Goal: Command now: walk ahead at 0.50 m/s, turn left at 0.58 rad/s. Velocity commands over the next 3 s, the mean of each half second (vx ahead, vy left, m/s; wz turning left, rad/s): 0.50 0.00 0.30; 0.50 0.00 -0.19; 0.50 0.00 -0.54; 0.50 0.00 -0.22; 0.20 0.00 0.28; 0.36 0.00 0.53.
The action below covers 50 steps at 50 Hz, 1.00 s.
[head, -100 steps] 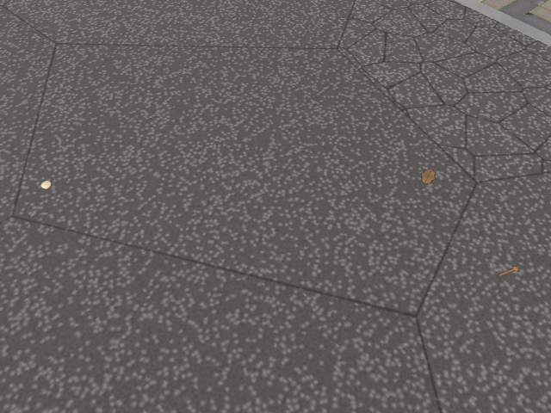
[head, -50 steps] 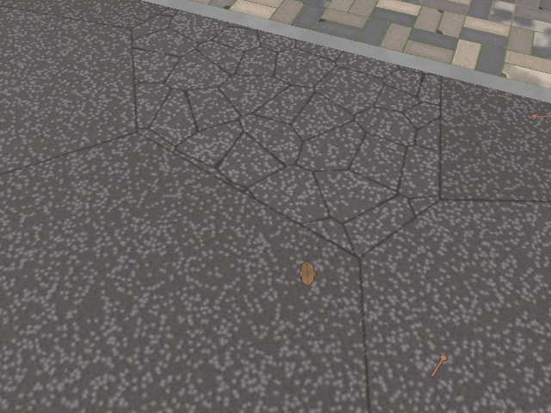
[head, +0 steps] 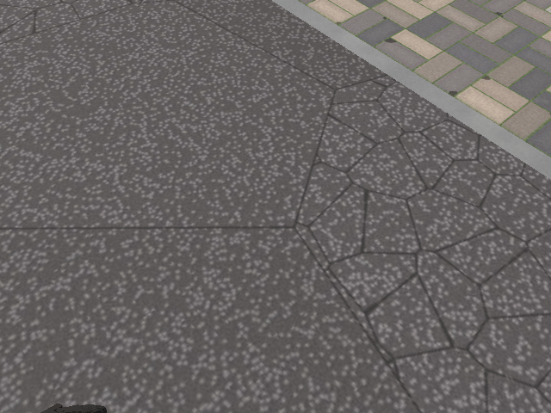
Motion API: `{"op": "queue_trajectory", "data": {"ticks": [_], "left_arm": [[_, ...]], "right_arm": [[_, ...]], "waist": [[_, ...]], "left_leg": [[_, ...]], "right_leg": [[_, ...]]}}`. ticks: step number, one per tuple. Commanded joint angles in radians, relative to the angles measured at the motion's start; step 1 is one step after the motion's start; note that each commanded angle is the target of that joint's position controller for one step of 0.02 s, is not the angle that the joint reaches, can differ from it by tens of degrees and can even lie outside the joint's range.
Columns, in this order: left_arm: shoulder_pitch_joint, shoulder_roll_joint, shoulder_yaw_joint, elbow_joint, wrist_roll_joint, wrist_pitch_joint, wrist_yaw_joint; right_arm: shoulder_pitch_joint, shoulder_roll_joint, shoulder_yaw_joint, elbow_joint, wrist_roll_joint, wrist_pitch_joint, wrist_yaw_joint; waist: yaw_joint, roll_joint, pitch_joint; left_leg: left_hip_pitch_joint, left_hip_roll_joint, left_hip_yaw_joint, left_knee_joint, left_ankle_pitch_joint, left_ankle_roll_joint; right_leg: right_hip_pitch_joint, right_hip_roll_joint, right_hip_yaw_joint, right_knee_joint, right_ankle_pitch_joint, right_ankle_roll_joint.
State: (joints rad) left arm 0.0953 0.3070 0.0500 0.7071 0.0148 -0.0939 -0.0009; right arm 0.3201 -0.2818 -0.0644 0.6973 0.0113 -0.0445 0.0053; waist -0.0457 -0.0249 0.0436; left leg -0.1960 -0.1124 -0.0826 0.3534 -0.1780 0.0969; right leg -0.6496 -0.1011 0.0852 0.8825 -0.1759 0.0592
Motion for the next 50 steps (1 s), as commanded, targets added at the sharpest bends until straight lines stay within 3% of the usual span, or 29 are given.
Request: {"op": "queue_trajectory", "data": {"ticks": [1, 4, 7, 9, 10, 11, 12, 13, 14, 15, 16, 18, 20, 22, 25, 29, 32, 34, 35, 36, 37, 38, 39, 40, 41, 42, 44, 46, 50], "left_arm": [[-0.066, 0.039, 0.003, -0.065, -0.002, -0.007, -0.005], [-0.129, 0.058, 0.006, -0.083, -0.019, -0.018, -0.018], [-0.118, 0.090, 0.018, -0.083, -0.019, -0.031, -0.030], [-0.045, 0.105, 0.030, -0.066, -0.016, -0.038, -0.029], [0.043, 0.131, 0.045, -0.044, -0.008, -0.042, -0.024], [0.187, 0.180, 0.058, -0.030, 0.005, -0.045, -0.018], [0.297, 0.266, 0.085, 0.019, 0.006, -0.031, -0.024], [0.310, 0.177, 0.064, 0.024, -0.027, -0.029, -0.033], [0.259, 0.123, 0.048, 0.016, -0.029, -0.024, -0.030], [0.204, 0.107, 0.039, 0.004, -0.016, -0.017, -0.028], [0.172, 0.089, 0.032, 0.008, -0.010, -0.012, -0.027], [0.154, 0.061, 0.020, 0.013, -0.003, -0.015, -0.023], [0.171, 0.075, 0.022, 0.029, -0.016, -0.018, -0.020], [0.188, 0.109, 0.031, 0.044, -0.022, -0.016, -0.014], [0.214, 0.131, 0.035, 0.065, -0.028, -0.006, -0.009], [0.283, 0.144, 0.034, 0.104, -0.037, 0.008, -0.008], [0.311, 0.153, 0.037, 0.128, -0.043, 0.024, -0.005], [0.295, 0.173, 0.043, 0.133, -0.044, 0.036, 0.001], [0.282, 0.169, 0.039, 0.130, -0.044, 0.038, 0.003], [0.269, 0.131, 0.024, 0.113, -0.031, 0.035, 0.002], [0.339, 0.024, -0.009, 0.080, -0.014, 0.020, 0.001], [0.370, 0.039, -0.010, 0.088, -0.038, 0.005, -0.001], [0.299, 0.132, 0.018, 0.080, -0.061, 0.003, -0.003], [0.236, 0.134, 0.022, 0.064, -0.062, 0.005, -0.003], [0.209, 0.119, 0.024, 0.061, -0.052, 0.012, -0.001], [0.216, 0.107, 0.029, 0.066, -0.043, 0.026, 0.002], [0.248, 0.059, 0.024, 0.077, -0.045, 0.051, 0.002], [0.223, 0.045, 0.026, 0.062, -0.042, 0.064, 0.004], [0.129, 0.028, 0.021, 0.026, -0.037, 0.058, -0.013]], "right_arm": [[-0.024, -0.179, -0.050, -0.067, 0.008, -0.011, -0.019], [0.026, -0.181, -0.051, -0.043, 0.013, -0.004, -0.021], [0.051, -0.157, -0.044, -0.021, 0.010, -0.002, -0.023], [0.036, -0.151, -0.043, -0.017, 0.005, 0.004, -0.021], [0.035, -0.123, -0.033, -0.020, 0.001, 0.003, -0.018], [0.040, -0.079, -0.013, -0.037, -0.012, 0.002, -0.017], [0.184, -0.023, 0.004, -0.045, 0.017, -0.009, -0.017], [0.163, -0.103, -0.006, -0.029, 0.023, -0.015, -0.020], [0.048, -0.154, -0.020, -0.043, 0.025, -0.016, -0.019], [-0.026, -0.148, -0.017, -0.061, 0.013, -0.017, -0.020], [-0.070, -0.136, -0.017, -0.075, -0.002, -0.022, -0.018], [-0.052, -0.105, -0.015, -0.070, -0.002, -0.023, -0.009], [-0.052, -0.074, -0.007, -0.069, -0.002, -0.020, -0.006], [-0.115, -0.053, 0.004, -0.091, -0.008, -0.021, -0.006], [-0.204, -0.034, 0.015, -0.106, -0.006, -0.030, 0.002], [-0.312, -0.038, 0.016, -0.130, 0.006, -0.038, 0.017], [-0.360, -0.055, 0.010, -0.154, 0.009, -0.046, 0.030], [-0.293, -0.085, -0.005, -0.141, 0.005, -0.053, 0.031], [-0.179, -0.119, -0.025, -0.107, 0.000, -0.054, 0.025], [-0.017, -0.173, -0.048, -0.072, -0.013, -0.053, 0.013], [0.113, -0.273, -0.071, -0.059, -0.034, -0.044, 0.002], [0.139, -0.225, -0.059, -0.044, -0.024, -0.036, 0.005], [0.082, -0.161, -0.038, -0.042, -0.014, -0.035, 0.005], [0.019, -0.126, -0.026, -0.043, -0.010, -0.036, 0.005], [-0.044, -0.095, -0.016, -0.039, -0.012, -0.041, 0.009], [-0.087, -0.070, -0.010, -0.036, -0.017, -0.050, 0.012], [-0.125, -0.067, -0.015, -0.019, -0.024, -0.067, 0.014], [-0.128, -0.084, -0.023, 0.002, -0.028, -0.078, 0.010], [-0.106, -0.113, -0.033, 0.038, -0.029, -0.074, -0.005]], "waist": [[0.001, 0.091, -0.042], [-0.027, 0.109, -0.043], [-0.019, 0.132, -0.044], [0.027, 0.157, -0.051], [0.069, 0.144, -0.107], [0.129, 0.054, -0.243], [0.085, -0.275, -0.354], [0.114, -0.213, -0.304], [0.134, -0.111, -0.171], [0.118, -0.039, -0.108], [0.101, -0.025, -0.051], [0.064, -0.073, -0.050], [0.058, -0.080, -0.053], [0.071, -0.060, -0.035], [0.101, -0.053, -0.023], [0.139, -0.050, -0.001], [0.134, -0.054, 0.019], [0.075, -0.061, -0.010], [0.012, -0.047, -0.079], [-0.063, -0.018, -0.203], [-0.071, 0.200, -0.372], [-0.070, 0.310, -0.450], [-0.070, 0.202, -0.281], [-0.046, 0.166, -0.178], [-0.014, 0.130, -0.106], [0.018, 0.144, -0.067], [0.055, 0.140, -0.043], [0.065, 0.109, -0.023], [0.044, 0.078, 0.001]], "left_leg": [[-0.084, 0.190, -0.155, -0.112, 0.183, 0.141], [-0.046, 0.216, -0.205, -0.080, 0.097, 0.121], [0.056, 0.267, -0.273, -0.006, 0.079, 0.103], [0.080, 0.265, -0.284, 0.063, 0.165, 0.081], [0.069, 0.215, -0.251, 0.176, 0.258, 0.055], [-0.033, 0.157, -0.184, 0.438, 0.149, 0.017], [-0.392, 0.004, -0.062, 0.780, -0.272, -0.065], [-0.544, 0.041, -0.117, 0.910, -0.394, -0.072], [-0.591, 0.082, -0.116, 0.945, -0.309, -0.068], [-0.569, 0.123, -0.068, 0.922, -0.240, -0.068], [-0.560, 0.154, -0.049, 0.860, -0.188, -0.070], [-0.474, 0.194, -0.026, 0.774, -0.132, -0.075], [-0.462, 0.204, 0.002, 0.699, -0.121, -0.087], [-0.482, 0.214, 0.020, 0.580, -0.059, -0.103], [-0.444, 0.205, 0.041, 0.391, 0.105, -0.110], [-0.377, 0.172, 0.067, 0.241, 0.215, -0.108], [-0.364, 0.160, 0.059, 0.175, 0.153, -0.077], [-0.242, 0.133, 0.073, 0.124, 0.105, -0.051], [-0.067, 0.114, 0.090, 0.090, 0.115, -0.027], [0.202, 0.196, 0.023, 0.129, 0.135, 0.015], [0.588, 0.462, -0.328, 0.133, 0.092, 0.126], [0.611, 0.549, -0.610, -0.001, -0.090, 0.199], [0.479, 0.509, -0.499, -0.036, -0.180, 0.157], [0.349, 0.468, -0.364, -0.064, -0.169, 0.125], [0.227, 0.425, -0.270, -0.108, -0.113, 0.108], [0.139, 0.391, -0.190, -0.146, -0.047, 0.094], [0.043, 0.372, -0.086, -0.201, 0.060, 0.093], [0.030, 0.373, -0.005, -0.225, 0.157, 0.100], [0.071, 0.348, 0.136, -0.235, 0.244, 0.083]], "right_leg": [[0.117, 0.059, -0.041, -0.214, 0.207, 0.020], [0.162, 0.086, -0.028, -0.322, 0.271, 0.010], [0.175, 0.077, -0.012, -0.375, 0.209, -0.030], [0.266, 0.088, -0.044, -0.416, 0.139, -0.073], [0.405, 0.080, -0.045, -0.432, 0.133, -0.107], [0.642, -0.066, 0.106, -0.411, 0.129, -0.172], [0.960, -0.260, 0.562, -0.504, -0.101, -0.346], [0.961, -0.285, 0.718, -0.592, -0.354, -0.345], [0.851, -0.251, 0.583, -0.606, -0.364, -0.303], [0.738, -0.208, 0.459, -0.614, -0.262, -0.277], [0.646, -0.173, 0.381, -0.635, -0.154, -0.279], [0.564, -0.117, 0.276, -0.671, -0.012, -0.268], [0.541, -0.110, 0.214, -0.697, 0.079, -0.286], [0.535, -0.115, 0.167, -0.725, 0.142, -0.298], [0.531, -0.090, 0.083, -0.739, 0.181, -0.275], [0.554, -0.098, 0.042, -0.721, 0.198, -0.256], [0.622, -0.138, 0.068, -0.677, 0.233, -0.238], [0.635, -0.139, 0.077, -0.591, 0.367, -0.216], [0.602, -0.097, 0.046, -0.467, 0.480, -0.194], [0.471, -0.045, 0.011, -0.252, 0.405, -0.159], [0.118, 0.091, -0.069, 0.127, -0.011, -0.088], [-0.041, 0.130, 0.021, 0.316, -0.412, -0.076], [-0.118, 0.074, 0.048, 0.390, -0.356, -0.080], [-0.122, 0.031, 0.022, 0.375, -0.269, -0.083], [-0.091, 0.004, 0.010, 0.331, -0.202, -0.076], [-0.043, -0.022, 0.018, 0.290, -0.150, -0.071], [0.027, -0.033, 0.016, 0.271, -0.090, -0.057], [-0.004, -0.035, 0.029, 0.235, -0.023, -0.046], [-0.030, -0.026, 0.012, 0.015, 0.180, -0.044]]}}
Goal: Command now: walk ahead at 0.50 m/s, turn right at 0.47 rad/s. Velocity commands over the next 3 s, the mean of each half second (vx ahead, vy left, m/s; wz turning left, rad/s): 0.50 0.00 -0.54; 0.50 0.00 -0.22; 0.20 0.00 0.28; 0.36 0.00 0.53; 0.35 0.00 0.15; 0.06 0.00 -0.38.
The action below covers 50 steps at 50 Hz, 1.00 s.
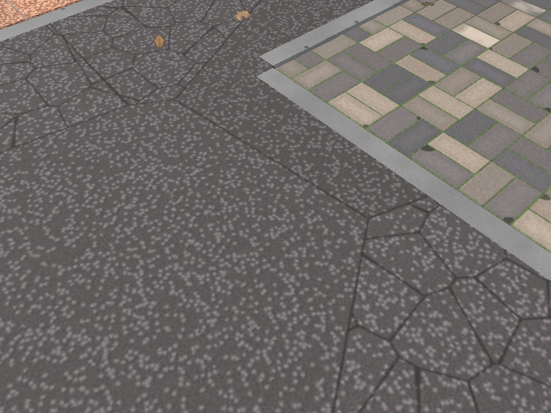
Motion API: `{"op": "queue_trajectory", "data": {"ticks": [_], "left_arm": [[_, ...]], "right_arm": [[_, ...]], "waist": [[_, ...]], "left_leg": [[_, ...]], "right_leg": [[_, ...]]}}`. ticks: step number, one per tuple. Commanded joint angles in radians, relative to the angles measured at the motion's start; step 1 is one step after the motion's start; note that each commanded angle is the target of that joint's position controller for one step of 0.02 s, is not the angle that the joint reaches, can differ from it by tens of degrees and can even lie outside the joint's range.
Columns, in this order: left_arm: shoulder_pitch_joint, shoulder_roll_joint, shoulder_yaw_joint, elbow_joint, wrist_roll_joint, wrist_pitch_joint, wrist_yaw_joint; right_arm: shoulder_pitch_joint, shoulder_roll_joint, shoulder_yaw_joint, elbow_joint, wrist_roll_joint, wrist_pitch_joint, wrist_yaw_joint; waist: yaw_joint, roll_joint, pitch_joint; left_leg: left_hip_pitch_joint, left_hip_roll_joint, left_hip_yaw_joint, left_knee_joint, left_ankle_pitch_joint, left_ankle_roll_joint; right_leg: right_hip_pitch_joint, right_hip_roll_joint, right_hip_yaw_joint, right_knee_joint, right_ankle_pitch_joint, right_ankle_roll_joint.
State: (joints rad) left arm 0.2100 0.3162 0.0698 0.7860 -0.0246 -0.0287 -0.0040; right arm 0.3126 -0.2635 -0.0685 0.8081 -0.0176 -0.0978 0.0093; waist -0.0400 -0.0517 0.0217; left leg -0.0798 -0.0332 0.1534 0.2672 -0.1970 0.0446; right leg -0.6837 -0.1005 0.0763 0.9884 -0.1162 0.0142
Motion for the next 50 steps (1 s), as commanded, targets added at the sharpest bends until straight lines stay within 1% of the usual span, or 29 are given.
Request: {"op": "queue_trajectory", "data": {"ticks": [1, 5, 8, 10, 11, 12, 13, 14, 15, 16, 17, 18, 19, 23, 26, 28, 30, 33, 35, 36, 37, 38, 39, 40, 41, 42, 43, 45, 50], "left_arm": [[-0.021, 0.012, -0.003, -0.063, 0.003, -0.010, -0.017], [-0.160, 0.000, -0.014, -0.126, 0.005, -0.011, -0.042], [-0.202, 0.016, -0.009, -0.169, 0.004, -0.009, -0.057], [-0.152, 0.049, 0.009, -0.177, 0.005, -0.004, -0.061], [-0.058, 0.081, 0.028, -0.160, 0.002, -0.001, -0.058], [0.103, 0.134, 0.061, -0.119, 0.000, 0.002, -0.047], [0.243, 0.229, 0.094, -0.090, -0.003, 0.015, -0.023], [0.188, 0.306, 0.095, -0.110, -0.006, 0.001, -0.023], [0.214, 0.214, 0.071, -0.130, 0.000, -0.013, -0.029], [0.179, 0.169, 0.057, -0.122, 0.006, -0.026, -0.031], [0.119, 0.143, 0.049, -0.128, 0.003, -0.032, -0.030], [0.055, 0.114, 0.040, -0.141, 0.007, -0.032, -0.026], [0.020, 0.091, 0.030, -0.160, 0.020, -0.032, -0.021], [0.034, 0.125, 0.039, -0.156, 0.015, -0.037, 0.001], [0.068, 0.128, 0.040, -0.137, 0.009, -0.032, 0.015], [0.111, 0.123, 0.037, -0.115, 0.009, -0.031, 0.017], [0.148, 0.125, 0.036, -0.091, 0.006, -0.031, 0.015], [0.173, 0.126, 0.037, -0.069, 0.007, -0.026, 0.016], [0.160, 0.131, 0.040, -0.063, 0.010, -0.018, 0.018], [0.145, 0.118, 0.035, -0.066, 0.011, -0.015, 0.017], [0.140, 0.085, 0.020, -0.078, 0.019, -0.014, 0.015], [0.247, 0.025, -0.001, -0.092, 0.017, -0.023, 0.016], [0.285, 0.022, -0.009, -0.085, 0.002, -0.034, 0.016], [0.197, 0.109, 0.010, -0.093, -0.012, -0.040, 0.013], [0.101, 0.118, 0.011, -0.115, -0.011, -0.043, 0.011], [0.046, 0.106, 0.009, -0.130, 0.004, -0.047, 0.009], [0.040, 0.097, 0.014, -0.130, 0.016, -0.046, 0.009], [0.076, 0.061, 0.009, -0.117, 0.015, -0.040, 0.005], [-0.035, 0.015, -0.008, -0.148, 0.025, -0.040, 0.006]], "right_arm": [[-0.092, -0.142, -0.031, -0.066, 0.003, -0.018, -0.013], [-0.020, -0.178, -0.043, -0.027, 0.019, 0.003, -0.020], [0.001, -0.200, -0.052, -0.007, 0.035, 0.028, -0.022], [-0.014, -0.230, -0.060, -0.010, 0.041, 0.043, -0.029], [-0.024, -0.239, -0.062, -0.013, 0.043, 0.053, -0.033], [-0.038, -0.231, -0.055, -0.018, 0.047, 0.057, -0.036], [-0.012, -0.178, -0.034, -0.038, 0.018, 0.047, -0.037], [0.067, -0.048, 0.008, -0.091, -0.006, 0.015, -0.022], [-0.057, -0.140, -0.007, -0.100, 0.034, -0.021, -0.007], [-0.134, -0.168, -0.014, -0.129, 0.063, -0.039, 0.000], [-0.139, -0.157, -0.010, -0.122, 0.048, -0.048, -0.007], [-0.136, -0.162, -0.017, -0.112, 0.022, -0.047, -0.013], [-0.114, -0.167, -0.023, -0.106, 0.014, -0.036, -0.012], [-0.142, -0.120, -0.013, -0.124, 0.000, 0.000, -0.015], [-0.245, -0.085, 0.005, -0.145, 0.004, -0.002, -0.007], [-0.309, -0.075, 0.014, -0.155, 0.013, -0.010, 0.006], [-0.347, -0.092, 0.011, -0.167, 0.023, -0.017, 0.015], [-0.356, -0.125, 0.000, -0.179, 0.022, -0.027, 0.025], [-0.300, -0.143, -0.008, -0.168, 0.022, -0.032, 0.025], [-0.209, -0.164, -0.022, -0.142, 0.017, -0.034, 0.020], [-0.073, -0.202, -0.036, -0.118, 0.006, -0.038, 0.015], [0.062, -0.287, -0.058, -0.098, -0.008, -0.035, 0.013], [0.125, -0.253, -0.055, -0.056, 0.018, -0.025, 0.026], [0.077, -0.183, -0.032, -0.065, 0.038, -0.021, 0.026], [0.012, -0.153, -0.022, -0.079, 0.029, -0.012, 0.021], [-0.036, -0.135, -0.012, -0.081, 0.018, -0.007, 0.020], [-0.063, -0.113, -0.004, -0.083, 0.009, -0.008, 0.019], [-0.071, -0.106, 0.001, -0.076, 0.009, -0.012, 0.018], [-0.041, -0.160, -0.011, -0.040, 0.021, -0.008, 0.004]], "waist": [[0.025, 0.100, 0.032], [-0.029, 0.075, 0.077], [-0.026, 0.090, 0.075], [0.020, 0.130, 0.013], [0.077, 0.139, -0.045], [0.166, 0.119, -0.129], [0.206, -0.021, -0.222], [0.077, -0.215, -0.317], [0.165, -0.078, -0.365], [0.162, -0.044, -0.221], [0.114, 0.034, -0.141], [0.075, 0.045, -0.093], [0.042, 0.027, -0.081], [0.026, 0.021, -0.044], [0.070, -0.013, -0.023], [0.109, -0.025, -0.018], [0.126, -0.031, -0.003], [0.118, -0.043, 0.011], [0.082, -0.067, 0.004], [0.032, -0.059, -0.043], [-0.030, -0.023, -0.167], [-0.029, 0.178, -0.335], [-0.033, 0.368, -0.373], [-0.051, 0.235, -0.225], [-0.045, 0.154, -0.123], [-0.022, 0.108, -0.041], [0.004, 0.116, -0.020], [0.032, 0.150, -0.028], [0.016, 0.117, 0.002]], "left_leg": [[-0.041, 0.265, -0.071, -0.153, 0.266, 0.129], [0.067, 0.302, -0.014, -0.138, 0.286, 0.118], [0.174, 0.328, 0.018, -0.059, 0.443, 0.096], [0.205, 0.325, 0.047, 0.083, 0.785, 0.072], [0.190, 0.311, 0.063, 0.227, 0.911, 0.057], [0.093, 0.273, 0.088, 0.442, 0.877, 0.023], [-0.174, 0.219, 0.089, 0.762, 0.477, -0.026], [-0.591, -0.003, -0.064, 1.067, -0.402, -0.080], [-0.694, 0.023, -0.249, 1.134, -0.394, -0.058], [-0.756, 0.065, -0.242, 1.096, -0.294, -0.035], [-0.713, 0.109, -0.239, 1.007, -0.210, -0.027], [-0.646, 0.136, -0.236, 0.923, -0.161, -0.036], [-0.580, 0.153, -0.244, 0.889, -0.126, -0.044], [-0.534, 0.135, -0.208, 0.706, -0.017, -0.107], [-0.486, 0.101, -0.193, 0.454, 0.205, -0.121], [-0.427, 0.077, -0.181, 0.346, 0.324, -0.117], [-0.428, 0.074, -0.195, 0.293, 0.341, -0.100], [-0.456, 0.073, -0.209, 0.236, 0.243, -0.055], [-0.396, 0.060, -0.187, 0.214, 0.156, -0.019], [-0.272, 0.037, -0.159, 0.180, 0.156, 0.009], [-0.045, 0.112, -0.224, 0.216, 0.188, 0.061], [0.332, 0.318, -0.566, 0.214, 0.101, 0.199], [0.444, 0.421, -0.911, 0.053, -0.157, 0.278], [0.348, 0.403, -0.863, 0.016, -0.318, 0.235], [0.223, 0.364, -0.725, 0.005, -0.285, 0.197], [0.095, 0.321, -0.624, -0.024, -0.179, 0.187], [0.024, 0.288, -0.559, -0.044, -0.087, 0.176], [-0.038, 0.248, -0.475, -0.081, 0.036, 0.176], [-0.054, 0.225, -0.319, -0.120, 0.316, 0.182]], "right_leg": [[0.017, -0.022, -0.001, -0.151, 0.161, -0.003], [-0.006, -0.010, -0.062, -0.300, 0.170, -0.032], [-0.007, 0.017, -0.108, -0.352, 0.056, -0.070], [0.114, 0.084, -0.171, -0.352, -0.052, -0.110], [0.241, 0.128, -0.196, -0.360, -0.086, -0.136], [0.482, 0.168, -0.191, -0.429, -0.027, -0.175], [0.791, 0.022, 0.056, -0.449, 0.000, -0.241], [1.060, -0.202, 0.642, -0.579, -0.195, -0.432], [1.080, -0.229, 0.725, -0.687, -0.259, -0.421], [0.977, -0.201, 0.577, -0.700, -0.186, -0.376], [0.830, -0.153, 0.457, -0.697, -0.085, -0.339], [0.702, -0.116, 0.371, -0.707, 0.023, -0.317], [0.623, -0.090, 0.325, -0.731, 0.093, -0.312], [0.472, -0.043, 0.217, -0.772, 0.233, -0.314], [0.436, 0.013, 0.138, -0.765, 0.165, -0.259], [0.430, 0.009, 0.136, -0.768, 0.090, -0.238], [0.478, -0.023, 0.169, -0.748, 0.051, -0.234], [0.598, -0.082, 0.231, -0.682, 0.079, -0.220], [0.641, -0.097, 0.246, -0.624, 0.201, -0.201], [0.642, -0.056, 0.218, -0.525, 0.346, -0.180], [0.570, 0.000, 0.170, -0.324, 0.344, -0.150], [0.267, 0.133, 0.076, 0.028, 0.057, -0.075], [0.032, 0.201, 0.075, 0.243, -0.451, -0.040], [-0.074, 0.140, 0.116, 0.320, -0.415, -0.048], [-0.086, 0.092, 0.073, 0.310, -0.333, -0.053], [-0.072, 0.055, 0.040, 0.246, -0.268, -0.051], [-0.030, 0.020, 0.036, 0.180, -0.216, -0.049], [0.041, 0.000, 0.017, 0.115, -0.177, -0.037], [0.019, -0.009, -0.026, -0.153, 0.006, 0.003]]}}
Over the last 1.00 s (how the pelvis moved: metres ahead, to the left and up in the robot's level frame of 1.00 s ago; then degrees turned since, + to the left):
0.53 0.04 0.00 -1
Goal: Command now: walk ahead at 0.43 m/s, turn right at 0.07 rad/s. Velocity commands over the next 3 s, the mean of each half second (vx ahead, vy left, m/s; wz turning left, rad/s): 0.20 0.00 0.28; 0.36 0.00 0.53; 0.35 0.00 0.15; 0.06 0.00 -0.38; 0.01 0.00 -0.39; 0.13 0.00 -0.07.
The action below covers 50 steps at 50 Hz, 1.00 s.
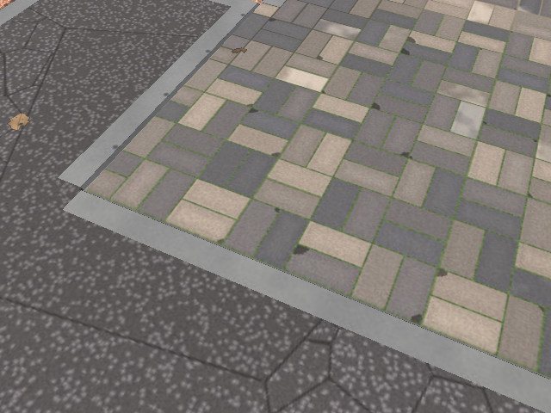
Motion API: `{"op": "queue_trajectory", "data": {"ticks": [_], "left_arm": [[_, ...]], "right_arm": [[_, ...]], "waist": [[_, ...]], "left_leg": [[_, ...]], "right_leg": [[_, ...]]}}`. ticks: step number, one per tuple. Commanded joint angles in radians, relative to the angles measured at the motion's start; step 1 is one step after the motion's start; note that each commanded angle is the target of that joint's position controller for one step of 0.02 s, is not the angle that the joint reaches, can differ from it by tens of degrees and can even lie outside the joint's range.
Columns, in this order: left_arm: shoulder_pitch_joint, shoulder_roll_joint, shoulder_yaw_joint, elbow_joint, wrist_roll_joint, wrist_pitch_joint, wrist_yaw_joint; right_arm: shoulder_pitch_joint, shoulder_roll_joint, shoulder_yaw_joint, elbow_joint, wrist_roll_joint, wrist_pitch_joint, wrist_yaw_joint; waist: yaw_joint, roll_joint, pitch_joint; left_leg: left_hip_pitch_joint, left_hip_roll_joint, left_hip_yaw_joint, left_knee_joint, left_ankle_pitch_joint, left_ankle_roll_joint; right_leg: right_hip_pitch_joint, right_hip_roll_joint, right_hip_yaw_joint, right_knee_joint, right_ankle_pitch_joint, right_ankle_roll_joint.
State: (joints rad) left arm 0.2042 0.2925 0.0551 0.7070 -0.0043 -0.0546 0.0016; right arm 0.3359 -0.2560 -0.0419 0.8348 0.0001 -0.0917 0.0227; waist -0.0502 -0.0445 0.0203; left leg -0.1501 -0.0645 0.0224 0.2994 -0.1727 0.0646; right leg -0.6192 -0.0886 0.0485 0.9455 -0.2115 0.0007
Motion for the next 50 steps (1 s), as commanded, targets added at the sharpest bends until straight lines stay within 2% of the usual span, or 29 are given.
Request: {"op": "queue_trajectory", "data": {"ticks": [1, 3, 6, 8, 9, 10, 11, 12, 13, 14, 16, 18, 20, 22, 24, 27, 29, 30, 31, 32, 33, 34, 35, 36, 37, 40, 44, 48, 50], "left_arm": [[-0.054, 0.028, 0.002, -0.073, 0.007, -0.018, -0.002], [-0.116, 0.013, -0.003, -0.084, 0.009, -0.028, -0.010], [-0.173, 0.026, 0.003, -0.102, 0.008, -0.037, -0.022], [-0.161, 0.062, 0.017, -0.102, 0.015, -0.042, -0.024], [-0.116, 0.080, 0.025, -0.088, 0.019, -0.044, -0.021], [-0.042, 0.107, 0.036, -0.064, 0.027, -0.047, -0.014], [0.050, 0.171, 0.050, -0.056, 0.044, -0.049, -0.003], [0.098, 0.213, 0.056, -0.063, 0.058, -0.029, 0.008], [0.116, 0.149, 0.041, -0.072, 0.034, -0.008, 0.006], [0.067, 0.117, 0.033, -0.078, 0.020, 0.009, 0.007], [-0.051, 0.074, 0.018, -0.071, 0.009, 0.026, 0.014], [-0.135, 0.092, 0.025, -0.063, 0.030, 0.029, 0.012], [-0.169, 0.098, 0.031, -0.055, 0.035, 0.024, 0.016], [-0.184, 0.108, 0.036, -0.044, 0.028, 0.022, 0.023], [-0.178, 0.134, 0.046, -0.029, 0.012, 0.024, 0.025], [-0.166, 0.173, 0.061, -0.007, -0.017, 0.026, 0.018], [-0.185, 0.161, 0.059, 0.002, -0.031, 0.031, 0.016], [-0.189, 0.123, 0.051, 0.007, -0.028, 0.035, 0.016], [-0.199, 0.056, 0.035, 0.003, -0.018, 0.039, 0.008], [-0.217, 0.018, 0.026, -0.035, -0.010, 0.030, 0.000], [-0.296, 0.085, 0.042, -0.062, -0.026, 0.003, -0.004], [-0.271, 0.127, 0.055, -0.056, -0.037, -0.017, -0.008], [-0.235, 0.141, 0.062, -0.027, -0.020, -0.027, -0.006], [-0.231, 0.135, 0.063, -0.009, 0.004, -0.035, -0.002], [-0.235, 0.120, 0.063, -0.001, 0.012, -0.038, -0.005], [-0.253, 0.080, 0.054, 0.005, 0.003, -0.042, -0.016], [-0.332, 0.052, 0.041, -0.017, -0.008, -0.045, -0.028], [-0.403, 0.042, 0.023, -0.042, -0.013, -0.061, -0.048], [-0.390, 0.059, 0.023, -0.041, -0.014, -0.069, -0.055]], "right_arm": [[-0.063, -0.169, -0.036, -0.060, 0.004, -0.008, -0.013], [-0.015, -0.174, -0.036, -0.035, 0.009, 0.003, -0.020], [0.040, -0.178, -0.035, -0.002, 0.018, 0.026, -0.027], [0.022, -0.195, -0.043, -0.004, 0.021, 0.040, -0.034], [-0.003, -0.202, -0.046, -0.011, 0.024, 0.045, -0.038], [-0.024, -0.194, -0.044, -0.023, 0.024, 0.047, -0.040], [-0.028, -0.152, -0.030, -0.054, 0.006, 0.041, -0.039], [0.117, -0.060, -0.003, -0.049, 0.000, 0.034, -0.036], [0.167, -0.124, -0.010, -0.033, 0.016, 0.039, -0.031], [0.110, -0.189, -0.035, -0.041, 0.033, 0.053, -0.033], [0.026, -0.169, -0.043, -0.057, 0.028, 0.097, -0.051], [0.045, -0.131, -0.043, -0.065, 0.021, 0.143, -0.066], [0.048, -0.113, -0.043, -0.080, 0.012, 0.156, -0.068], [0.009, -0.107, -0.041, -0.103, 0.007, 0.155, -0.060], [-0.018, -0.111, -0.040, -0.118, 0.008, 0.150, -0.045], [-0.024, -0.141, -0.053, -0.124, 0.009, 0.144, -0.023], [0.044, -0.140, -0.062, -0.082, 0.010, 0.140, -0.015], [0.111, -0.144, -0.070, -0.044, 0.011, 0.137, -0.017], [0.193, -0.184, -0.083, -0.017, 0.013, 0.131, -0.029], [0.175, -0.300, -0.095, -0.059, 0.012, 0.115, -0.035], [0.115, -0.280, -0.087, -0.097, -0.016, 0.081, -0.030], [0.039, -0.251, -0.076, -0.114, -0.017, 0.054, -0.034], [0.008, -0.220, -0.068, -0.119, -0.002, 0.041, -0.036], [0.007, -0.200, -0.062, -0.115, 0.008, 0.040, -0.040], [0.025, -0.183, -0.056, -0.111, 0.009, 0.039, -0.045], [0.088, -0.171, -0.053, -0.100, 0.009, 0.031, -0.056], [0.136, -0.180, -0.061, -0.087, 0.014, 0.036, -0.063], [0.177, -0.178, -0.063, -0.065, 0.021, 0.045, -0.063], [0.177, -0.179, -0.064, -0.057, 0.022, 0.050, -0.062]], "waist": [[0.021, 0.111, 0.006], [-0.007, 0.114, -0.008], [-0.018, 0.124, -0.017], [0.010, 0.138, -0.030], [0.042, 0.143, -0.048], [0.081, 0.127, -0.089], [0.108, 0.050, -0.208], [0.079, -0.182, -0.352], [0.101, -0.201, -0.485], [0.101, -0.120, -0.394], [0.060, -0.061, -0.204], [0.011, -0.111, -0.116], [-0.002, -0.119, -0.104], [0.005, -0.099, -0.118], [0.014, -0.098, -0.141], [0.006, -0.102, -0.129], [-0.036, -0.064, -0.105], [-0.057, -0.010, -0.080], [-0.073, 0.186, -0.028], [-0.044, 0.358, 0.056], [-0.057, 0.272, 0.088], [-0.006, 0.248, 0.107], [0.019, 0.215, 0.090], [0.018, 0.192, 0.060], [0.019, 0.178, 0.039], [0.010, 0.157, 0.003], [-0.022, 0.184, 0.030], [-0.061, 0.185, 0.062], [-0.056, 0.198, 0.066]], "left_leg": [[0.003, 0.234, -0.138, -0.136, 0.409, 0.145], [-0.008, 0.203, -0.085, -0.100, 0.520, 0.118], [0.049, 0.217, -0.124, -0.027, 0.522, 0.104], [0.091, 0.235, -0.180, 0.051, 0.505, 0.083], [0.093, 0.229, -0.195, 0.108, 0.506, 0.066], [0.063, 0.188, -0.185, 0.201, 0.505, 0.035], [-0.062, 0.124, -0.158, 0.389, 0.316, -0.008], [-0.364, 0.000, -0.086, 0.735, -0.325, -0.081], [-0.416, 0.012, -0.147, 0.906, -0.588, -0.101], [-0.472, 0.052, -0.145, 0.974, -0.532, -0.116], [-0.500, 0.113, -0.098, 0.932, -0.413, -0.146], [-0.361, 0.120, -0.057, 0.868, -0.325, -0.163], [-0.297, 0.124, -0.034, 0.793, -0.271, -0.157], [-0.258, 0.142, -0.031, 0.683, -0.204, -0.137], [-0.211, 0.151, -0.015, 0.590, -0.151, -0.106], [-0.142, 0.135, 0.026, 0.470, -0.163, -0.048], [-0.021, 0.100, 0.079, 0.328, -0.130, 0.000], [0.045, 0.078, 0.071, 0.267, -0.175, 0.031], [0.093, 0.189, -0.144, 0.085, -0.368, 0.100], [0.116, 0.399, -0.636, -0.094, -0.646, 0.242], [0.058, 0.429, -0.759, -0.215, -0.719, 0.276], [0.062, 0.414, -0.687, -0.212, -0.617, 0.235], [0.078, 0.379, -0.589, -0.176, -0.473, 0.189], [0.091, 0.345, -0.513, -0.161, -0.371, 0.155], [0.097, 0.313, -0.454, -0.157, -0.285, 0.138], [0.130, 0.268, -0.355, -0.142, -0.088, 0.123], [0.092, 0.240, -0.315, -0.126, -0.034, 0.119], [0.106, 0.259, -0.324, -0.088, 0.008, 0.126], [0.120, 0.275, -0.339, -0.064, 0.065, 0.118]], "right_leg": [[-0.007, -0.006, -0.015, -0.185, 0.154, 0.020], [0.085, 0.036, -0.043, -0.307, 0.274, 0.022], [0.130, 0.080, -0.024, -0.405, 0.317, 0.012], [0.166, 0.089, 0.001, -0.461, 0.268, -0.009], [0.226, 0.094, 0.001, -0.499, 0.279, -0.025], [0.355, 0.085, -0.011, -0.557, 0.390, -0.049], [0.596, -0.048, 0.082, -0.483, 0.750, -0.104], [0.920, -0.337, 0.329, -0.405, 1.118, -0.280], [0.938, -0.388, 0.418, -0.416, 1.035, -0.334], [0.843, -0.332, 0.338, -0.461, 0.826, -0.306], [0.598, -0.242, 0.215, -0.564, 0.461, -0.251], [0.352, -0.188, 0.108, -0.667, 0.261, -0.232], [0.285, -0.184, 0.041, -0.701, 0.223, -0.241], [0.291, -0.195, 0.001, -0.702, 0.222, -0.242], [0.296, -0.215, -0.006, -0.734, 0.057, -0.232], [0.301, -0.236, 0.003, -0.759, -0.214, -0.192], [0.249, -0.209, -0.043, -0.707, -0.342, -0.141], [0.196, -0.160, -0.093, -0.598, -0.396, -0.102], [0.071, -0.064, -0.200, -0.296, -0.418, -0.035], [-0.239, 0.088, -0.172, -0.002, -0.430, 0.025], [-0.302, 0.073, 0.002, 0.066, -0.330, -0.007], [-0.310, 0.045, 0.027, 0.054, -0.201, -0.026], [-0.280, 0.027, 0.026, 0.024, -0.104, -0.024], [-0.242, 0.022, 0.024, -0.022, -0.034, -0.015], [-0.198, 0.030, 0.019, -0.050, 0.031, -0.004], [-0.137, 0.063, 0.007, -0.159, 0.173, 0.022], [-0.058, 0.090, 0.004, -0.328, 0.242, 0.049], [-0.014, 0.088, -0.012, -0.432, 0.238, 0.046], [0.039, 0.089, -0.023, -0.466, 0.216, 0.027]]}}
Over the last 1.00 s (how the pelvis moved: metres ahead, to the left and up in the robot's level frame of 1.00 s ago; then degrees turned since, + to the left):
0.57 -0.10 0.00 -23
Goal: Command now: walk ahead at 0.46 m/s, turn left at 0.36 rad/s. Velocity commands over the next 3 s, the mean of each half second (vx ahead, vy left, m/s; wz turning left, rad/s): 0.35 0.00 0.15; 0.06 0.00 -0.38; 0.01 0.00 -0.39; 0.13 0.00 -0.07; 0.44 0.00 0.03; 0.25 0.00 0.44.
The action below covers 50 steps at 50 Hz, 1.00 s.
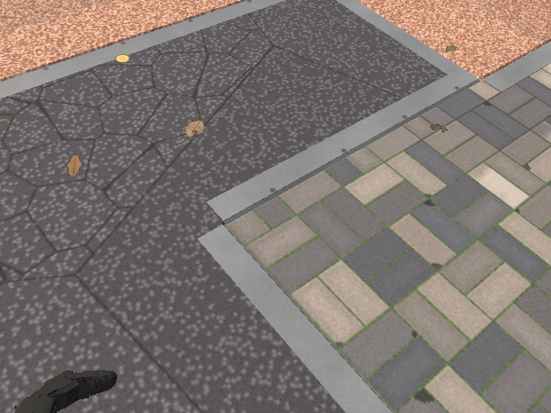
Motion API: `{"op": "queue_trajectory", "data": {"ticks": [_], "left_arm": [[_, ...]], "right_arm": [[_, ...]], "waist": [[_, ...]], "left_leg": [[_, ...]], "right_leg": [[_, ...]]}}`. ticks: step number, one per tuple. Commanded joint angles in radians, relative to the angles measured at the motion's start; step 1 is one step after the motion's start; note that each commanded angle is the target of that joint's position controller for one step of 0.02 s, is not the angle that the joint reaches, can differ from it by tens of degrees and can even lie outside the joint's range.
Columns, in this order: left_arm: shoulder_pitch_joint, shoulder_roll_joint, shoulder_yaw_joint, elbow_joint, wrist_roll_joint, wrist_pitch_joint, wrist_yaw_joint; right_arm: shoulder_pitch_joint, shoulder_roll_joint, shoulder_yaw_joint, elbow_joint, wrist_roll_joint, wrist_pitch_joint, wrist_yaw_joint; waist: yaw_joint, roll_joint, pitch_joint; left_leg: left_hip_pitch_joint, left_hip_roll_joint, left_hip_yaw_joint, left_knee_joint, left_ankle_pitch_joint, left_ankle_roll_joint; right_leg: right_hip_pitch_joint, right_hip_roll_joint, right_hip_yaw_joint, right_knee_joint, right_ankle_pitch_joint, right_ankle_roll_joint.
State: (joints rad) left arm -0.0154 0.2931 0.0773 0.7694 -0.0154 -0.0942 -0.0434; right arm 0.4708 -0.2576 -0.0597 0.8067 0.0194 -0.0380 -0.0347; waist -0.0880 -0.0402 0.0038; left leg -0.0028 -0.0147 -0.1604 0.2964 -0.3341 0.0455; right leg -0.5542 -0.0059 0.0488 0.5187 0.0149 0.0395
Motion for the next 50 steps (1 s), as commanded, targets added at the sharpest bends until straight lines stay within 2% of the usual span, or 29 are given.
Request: {"op": "queue_trajectory", "data": {"ticks": [1, 3, 4, 5, 6, 7, 8, 10, 11, 14, 17, 21, 23, 25, 26, 27, 28, 29, 31, 33, 37, 40, 44, 45, 46, 47, 48, 49, 50], "left_arm": [[-0.150, 0.072, 0.004, -0.100, -0.004, -0.033, -0.010], [-0.046, 0.109, 0.019, -0.072, 0.002, -0.039, -0.004], [0.078, 0.145, 0.036, -0.035, 0.008, -0.040, 0.004], [0.271, 0.194, 0.048, -0.005, 0.022, -0.041, 0.009], [0.414, 0.285, 0.074, 0.039, 0.025, -0.027, 0.009], [0.416, 0.194, 0.050, 0.062, -0.001, -0.027, 0.000], [0.336, 0.137, 0.031, 0.051, -0.006, -0.024, 0.005], [0.230, 0.084, 0.010, 0.037, 0.014, -0.012, 0.011], [0.200, 0.066, 0.002, 0.035, 0.027, -0.015, 0.014], [0.191, 0.080, -0.001, 0.061, 0.022, -0.020, 0.021], [0.182, 0.119, 0.005, 0.076, 0.013, -0.008, 0.036], [0.245, 0.139, 0.003, 0.112, -0.001, 0.015, 0.044], [0.243, 0.147, 0.003, 0.124, -0.010, 0.026, 0.046], [0.255, 0.126, -0.007, 0.131, -0.007, 0.035, 0.045], [0.282, 0.090, -0.022, 0.118, 0.016, 0.032, 0.043], [0.432, 0.008, -0.049, 0.140, 0.019, 0.032, 0.042], [0.409, 0.069, -0.038, 0.143, -0.003, 0.047, 0.043], [0.353, 0.139, -0.014, 0.123, -0.020, 0.064, 0.047], [0.295, 0.131, -0.001, 0.111, -0.017, 0.108, 0.069], [0.313, 0.102, 0.003, 0.104, -0.009, 0.146, 0.085], [0.292, 0.070, 0.003, 0.066, 0.002, 0.160, 0.079], [0.249, 0.084, 0.006, 0.033, 0.004, 0.160, 0.061], [0.311, 0.101, 0.023, 0.040, 0.008, 0.161, 0.038], [0.339, 0.126, 0.034, 0.046, 0.016, 0.160, 0.040], [0.340, 0.239, 0.059, 0.021, 0.017, 0.157, 0.060], [0.307, 0.294, 0.059, -0.018, 0.044, 0.139, 0.058], [0.286, 0.269, 0.055, -0.024, 0.061, 0.115, 0.053], [0.236, 0.243, 0.050, -0.030, 0.044, 0.096, 0.056], [0.190, 0.205, 0.042, -0.040, 0.020, 0.092, 0.061]], "right_arm": [[0.036, -0.183, -0.049, -0.026, 0.002, -0.001, -0.004], [0.007, -0.189, -0.050, -0.030, 0.002, 0.005, -0.003], [-0.005, -0.171, -0.044, -0.035, -0.003, 0.006, -0.001], [-0.029, -0.138, -0.027, -0.060, -0.019, 0.005, 0.000], [0.098, -0.036, 0.001, -0.073, -0.008, -0.012, 0.006], [0.086, -0.095, -0.007, -0.058, 0.018, -0.030, 0.004], [-0.034, -0.166, -0.027, -0.077, 0.034, -0.038, 0.008], [-0.161, -0.155, -0.025, -0.104, 0.005, -0.047, 0.013], [-0.165, -0.145, -0.029, -0.104, -0.005, -0.044, 0.015], [-0.141, -0.080, -0.016, -0.100, -0.015, -0.031, 0.017], [-0.219, -0.043, 0.005, -0.124, -0.025, -0.035, 0.024], [-0.320, -0.073, 0.000, -0.143, -0.019, -0.032, 0.041], [-0.327, -0.102, -0.011, -0.149, -0.029, -0.034, 0.044], [-0.257, -0.144, -0.030, -0.122, -0.047, -0.038, 0.036], [-0.204, -0.209, -0.044, -0.126, -0.060, -0.040, 0.025], [-0.181, -0.219, -0.041, -0.131, -0.073, -0.024, 0.019], [-0.168, -0.147, -0.024, -0.136, -0.051, -0.009, 0.023], [-0.201, -0.155, -0.025, -0.137, -0.034, 0.001, 0.025], [-0.315, -0.141, -0.020, -0.146, -0.028, 0.011, 0.017], [-0.393, -0.144, -0.023, -0.142, -0.044, 0.012, 0.012], [-0.437, -0.144, -0.030, -0.124, -0.045, 0.012, -0.003], [-0.431, -0.165, -0.038, -0.103, -0.037, 0.021, -0.010], [-0.447, -0.177, -0.044, -0.078, -0.004, 0.041, -0.010], [-0.409, -0.147, -0.040, -0.056, 0.001, 0.047, -0.008], [-0.366, -0.089, -0.028, -0.061, -0.027, 0.052, -0.001], [-0.463, -0.100, -0.031, -0.112, -0.037, 0.049, -0.010], [-0.504, -0.128, -0.040, -0.120, -0.028, 0.049, -0.015], [-0.480, -0.146, -0.051, -0.106, -0.018, 0.051, -0.020], [-0.448, -0.152, -0.058, -0.078, -0.024, 0.054, -0.028]], "waist": [[-0.006, 0.209, 0.081], [0.053, 0.227, 0.038], [0.111, 0.208, -0.052], [0.196, 0.139, -0.216], [0.163, -0.189, -0.378], [0.178, -0.225, -0.344], [0.180, -0.134, -0.162], [0.137, -0.017, -0.017], [0.106, -0.038, 0.003], [0.063, -0.049, 0.006], [0.074, -0.052, -0.018], [0.110, -0.049, -0.049], [0.093, -0.040, -0.047], [0.053, 0.004, -0.071], [0.045, 0.092, -0.153], [0.084, 0.284, -0.301], [0.045, 0.278, -0.363], [0.043, 0.220, -0.281], [0.077, 0.152, -0.141], [0.118, 0.188, -0.082], [0.121, 0.188, -0.091], [0.104, 0.177, -0.111], [0.151, 0.150, -0.104], [0.153, 0.076, -0.072], [0.112, -0.224, -0.029], [0.138, -0.261, -0.008], [0.149, -0.166, -0.026], [0.115, -0.123, -0.010], [0.095, -0.081, -0.017]], "left_leg": [[-0.015, 0.237, -0.164, -0.047, 0.280, 0.131], [0.004, 0.227, -0.147, 0.050, 0.524, 0.110], [-0.021, 0.176, -0.099, 0.193, 0.673, 0.084], [-0.184, 0.129, -0.064, 0.456, 0.565, 0.052], [-0.573, -0.043, 0.023, 0.842, 0.045, -0.035], [-0.715, -0.043, -0.043, 0.986, -0.224, -0.031], [-0.784, 0.016, -0.035, 1.024, -0.159, -0.018], [-0.729, 0.096, 0.034, 0.930, -0.027, -0.011], [-0.669, 0.121, 0.040, 0.880, 0.005, -0.015], [-0.582, 0.115, 0.090, 0.746, 0.002, -0.054], [-0.488, 0.089, 0.143, 0.489, 0.187, -0.067], [-0.395, 0.046, 0.135, 0.294, 0.382, -0.051], [-0.351, 0.040, 0.118, 0.231, 0.380, -0.025], [-0.187, 0.033, 0.131, 0.123, 0.530, 0.011], [-0.012, 0.168, 0.026, 0.170, 0.940, 0.058], [0.226, 0.409, -0.186, 0.219, 1.173, 0.230], [0.200, 0.436, -0.252, 0.190, 1.068, 0.272], [0.120, 0.401, -0.210, 0.143, 0.860, 0.244], [-0.067, 0.342, -0.116, 0.049, 0.509, 0.193], [-0.251, 0.296, -0.019, -0.027, 0.330, 0.177], [-0.303, 0.295, 0.095, -0.048, 0.285, 0.188], [-0.264, 0.329, 0.113, -0.038, 0.273, 0.189], [-0.277, 0.309, 0.182, 0.071, 0.181, 0.107], [-0.339, 0.257, 0.238, 0.191, 0.081, 0.035], [-0.545, 0.116, 0.358, 0.498, -0.156, -0.083], [-0.681, -0.008, 0.220, 0.697, -0.344, -0.114], [-0.684, 0.010, 0.129, 0.795, -0.289, -0.097], [-0.688, 0.029, 0.103, 0.810, -0.186, -0.083], [-0.688, 0.041, 0.094, 0.803, -0.117, -0.084]], "right_leg": [[0.004, 0.007, -0.028, -0.047, -0.035, -0.025], [0.140, 0.032, -0.064, -0.084, -0.080, -0.068], [0.322, 0.029, -0.066, -0.093, -0.060, -0.105], [0.631, -0.110, 0.080, -0.032, -0.073, -0.177], [1.009, -0.350, 0.535, -0.088, -0.260, -0.340], [0.979, -0.387, 0.738, -0.240, -0.454, -0.351], [0.834, -0.349, 0.583, -0.255, -0.478, -0.304], [0.574, -0.266, 0.361, -0.294, -0.286, -0.272], [0.495, -0.237, 0.293, -0.307, -0.127, -0.262], [0.397, -0.212, 0.130, -0.305, 0.380, -0.276], [0.351, -0.159, 0.003, -0.301, 0.509, -0.249], [0.416, -0.165, 0.001, -0.266, 0.397, -0.213], [0.440, -0.180, 0.035, -0.201, 0.339, -0.189], [0.415, -0.121, 0.043, -0.059, 0.285, -0.142], [0.330, -0.056, 0.013, 0.097, 0.079, -0.094], [0.144, 0.031, -0.017, 0.366, -0.469, -0.032], [0.103, 0.034, 0.037, 0.514, -0.755, -0.010], [0.035, 0.015, 0.038, 0.613, -0.747, -0.004], [-0.006, -0.032, 0.019, 0.632, -0.629, 0.018], [0.091, -0.042, -0.015, 0.590, -0.528, 0.038], [0.173, -0.060, -0.052, 0.442, -0.429, 0.025], [0.211, -0.064, -0.074, 0.336, -0.381, 0.000], [0.358, -0.018, -0.132, 0.081, -0.259, -0.073], [0.409, -0.027, -0.066, -0.036, -0.193, -0.114], [0.478, -0.264, 0.282, -0.178, 0.046, -0.218], [0.406, -0.382, 0.490, -0.236, 0.102, -0.384], [0.377, -0.346, 0.451, -0.263, -0.028, -0.382], [0.378, -0.289, 0.372, -0.257, -0.092, -0.317], [0.393, -0.250, 0.322, -0.241, -0.122, -0.262]]}}
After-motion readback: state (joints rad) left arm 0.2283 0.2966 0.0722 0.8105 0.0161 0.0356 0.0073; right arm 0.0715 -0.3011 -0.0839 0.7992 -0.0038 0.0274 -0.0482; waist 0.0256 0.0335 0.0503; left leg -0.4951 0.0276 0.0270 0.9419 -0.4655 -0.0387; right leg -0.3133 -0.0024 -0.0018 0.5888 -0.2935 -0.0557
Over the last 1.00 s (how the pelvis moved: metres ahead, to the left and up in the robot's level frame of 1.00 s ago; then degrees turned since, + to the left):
0.30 0.04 0.00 28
